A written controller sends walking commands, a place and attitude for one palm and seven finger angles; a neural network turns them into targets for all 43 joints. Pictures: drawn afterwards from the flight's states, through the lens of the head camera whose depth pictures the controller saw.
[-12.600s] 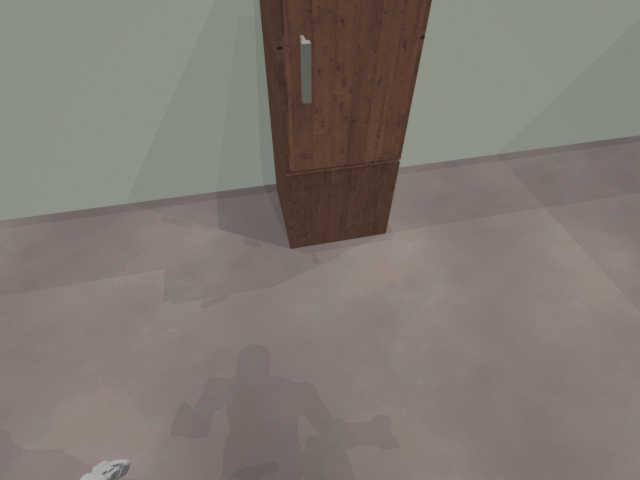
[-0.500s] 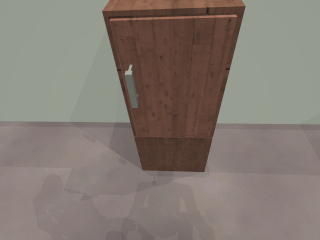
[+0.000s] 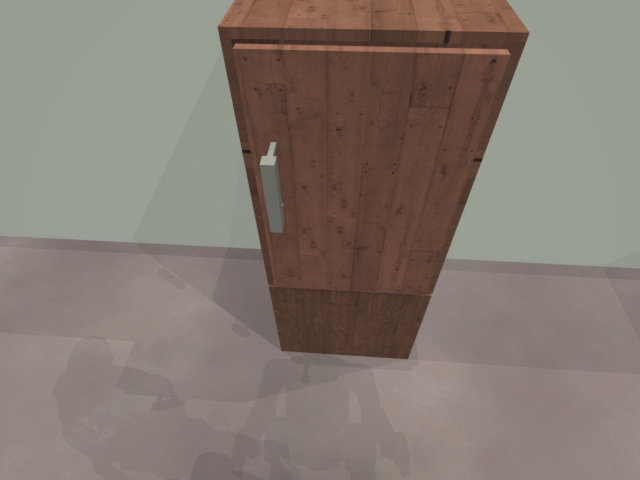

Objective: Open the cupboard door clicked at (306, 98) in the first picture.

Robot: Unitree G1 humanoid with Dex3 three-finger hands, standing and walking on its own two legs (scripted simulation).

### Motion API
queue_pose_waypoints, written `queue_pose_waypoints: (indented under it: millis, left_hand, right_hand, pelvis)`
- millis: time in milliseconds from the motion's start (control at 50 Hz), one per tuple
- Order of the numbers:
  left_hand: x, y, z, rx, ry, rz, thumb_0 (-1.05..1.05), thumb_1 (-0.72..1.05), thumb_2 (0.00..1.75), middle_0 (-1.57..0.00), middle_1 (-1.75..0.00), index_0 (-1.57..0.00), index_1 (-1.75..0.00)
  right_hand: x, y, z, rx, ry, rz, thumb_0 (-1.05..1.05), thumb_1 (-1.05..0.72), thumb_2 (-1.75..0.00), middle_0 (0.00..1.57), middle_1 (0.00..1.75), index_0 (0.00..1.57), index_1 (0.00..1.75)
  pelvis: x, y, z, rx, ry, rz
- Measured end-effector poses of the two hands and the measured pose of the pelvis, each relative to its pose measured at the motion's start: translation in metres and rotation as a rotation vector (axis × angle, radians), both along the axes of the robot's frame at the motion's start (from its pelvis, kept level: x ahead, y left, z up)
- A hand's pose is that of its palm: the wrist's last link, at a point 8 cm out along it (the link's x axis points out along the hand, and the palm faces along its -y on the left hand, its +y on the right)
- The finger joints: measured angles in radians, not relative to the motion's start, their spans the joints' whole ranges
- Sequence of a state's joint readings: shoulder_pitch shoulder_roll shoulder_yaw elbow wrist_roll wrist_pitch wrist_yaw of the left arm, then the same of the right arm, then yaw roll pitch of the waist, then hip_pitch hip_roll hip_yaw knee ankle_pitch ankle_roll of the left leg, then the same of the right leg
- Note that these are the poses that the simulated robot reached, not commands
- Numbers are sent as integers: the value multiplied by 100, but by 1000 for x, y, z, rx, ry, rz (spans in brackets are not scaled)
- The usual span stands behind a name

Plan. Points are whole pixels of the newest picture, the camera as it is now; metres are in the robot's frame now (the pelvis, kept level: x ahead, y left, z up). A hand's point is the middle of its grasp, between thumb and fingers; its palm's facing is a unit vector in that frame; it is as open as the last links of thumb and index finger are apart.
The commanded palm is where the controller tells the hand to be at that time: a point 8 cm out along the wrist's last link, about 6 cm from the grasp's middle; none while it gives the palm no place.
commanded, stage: come to a stop and stand still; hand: left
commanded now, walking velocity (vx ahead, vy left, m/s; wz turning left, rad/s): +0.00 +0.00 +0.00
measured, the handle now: (275, 188) +0.58 +0.13 +0.01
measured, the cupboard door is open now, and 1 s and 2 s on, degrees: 0 0 0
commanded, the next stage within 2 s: look again from close up in 0.18 s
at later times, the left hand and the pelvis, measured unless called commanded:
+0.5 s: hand out of the picture +0.00 +0.15 -0.17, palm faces +0.05 -0.98 -0.20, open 7.3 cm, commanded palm none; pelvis +0.01 -0.01 +0.00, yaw +1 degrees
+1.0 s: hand out of the picture +0.11 +0.18 -0.07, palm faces +0.28 -0.93 -0.24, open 7.3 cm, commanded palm +0.10 +0.20 -0.06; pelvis +0.00 -0.02 -0.01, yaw +3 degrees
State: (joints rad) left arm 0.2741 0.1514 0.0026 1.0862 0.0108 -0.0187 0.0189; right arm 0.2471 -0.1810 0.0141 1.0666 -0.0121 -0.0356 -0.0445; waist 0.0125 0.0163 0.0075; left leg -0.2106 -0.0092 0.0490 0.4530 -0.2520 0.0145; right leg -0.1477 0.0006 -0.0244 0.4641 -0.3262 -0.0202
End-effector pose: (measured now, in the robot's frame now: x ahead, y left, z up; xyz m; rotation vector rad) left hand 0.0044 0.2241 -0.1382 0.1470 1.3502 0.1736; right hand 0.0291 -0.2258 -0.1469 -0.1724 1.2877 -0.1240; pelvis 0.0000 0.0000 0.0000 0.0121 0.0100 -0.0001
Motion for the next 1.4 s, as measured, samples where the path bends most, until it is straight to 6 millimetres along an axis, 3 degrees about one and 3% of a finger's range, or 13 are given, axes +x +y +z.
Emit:
queue_pose_waypoints:
  millis: [240, 500, 860, 920, 1000, 1060, 1120, 1160, 1220, 1320, 1400]
  left_hand:
    - [8, -3, 0, 6, 6, 2, 1, 92, 90, -20, -30, -20, -30]
    - [-9, -21, -1, -11, 51, 21, 1, 91, 90, -20, -30, -20, -30]
    - [-26, -46, -4, -32, 65, 46, 0, 91, 90, -20, -30, -20, -30]
    - [4, -24, 25, 49, -157, 101, 5, 97, 89, -21, -31, -21, -30]
    - [77, 0, 90, 141, -606, 100, 7, 94, 88, -20, -33, -20, -32]
    - [136, -8, 132, 105, -948, -6, 5, 88, 86, -20, -36, -20, -35]
    - [172, -27, 145, -27, -1219, -99, 3, 81, 84, -20, -39, -20, -39]
    - [175, -41, 138, -143, -1323, -154, 2, 76, 82, -20, -42, -21, -41]
    - [158, -47, 114, -234, -1348, -224, 1, 68, 79, -21, -46, -22, -46]
    - [108, -15, 80, -163, -1209, -126, 1, 55, 74, -23, -54, -23, -53]
    - [92, 16, 92, -30, -1281, -89, 2, 45, 70, -24, -60, -24, -59]
  right_hand:
    - [-3, -2, -2, 3, 48, -1, 0, -92, -90, 20, 30, 20, 30]
    - [-22, -4, -4, 23, 114, -9, 0, -91, -90, 20, 30, 20, 30]
    - [-25, -16, -3, 20, 125, -5, 1, -92, -90, 20, 30, 20, 30]
    - [-7, -28, 3, -17, -47, -5, 2, -92, -90, 20, 30, 21, 30]
    - [36, -42, 9, -45, -309, -13, 2, -92, -90, 20, 30, 21, 30]
    - [74, -50, 18, -67, -500, 23, 1, -92, -90, 20, 30, 20, 30]
    - [105, -55, 32, -85, -645, 64, 1, -91, -90, 20, 30, 20, 30]
    - [121, -56, 41, -93, -714, 100, 1, -91, -90, 20, 30, 20, 30]
    - [139, -55, 50, -110, -785, 144, 1, -91, -90, 20, 30, 20, 30]
    - [153, -40, 49, -108, -820, 177, 1, -91, -90, 20, 30, 20, 30]
    - [147, -17, 30, -84, -785, 213, 1, -91, -90, 20, 30, 20, 30]
  pelvis:
    - [8, -4, 1, 4, -8, 6]
    - [10, -13, 2, 6, -11, 12]
    - [8, -28, 1, -1, -9, 22]
    - [5, -27, -2, 0, -11, 7]
    - [-3, -22, -7, 3, 8, 45]
    - [-14, -20, -16, 4, 58, 59]
    - [-25, -23, -31, 13, 126, 42]
    - [-32, -25, -42, 18, 157, 28]
    - [-38, -26, -58, 20, 180, 16]
    - [-46, -22, -74, 0, 182, 24]
    - [-54, -16, -84, -34, 193, 40]
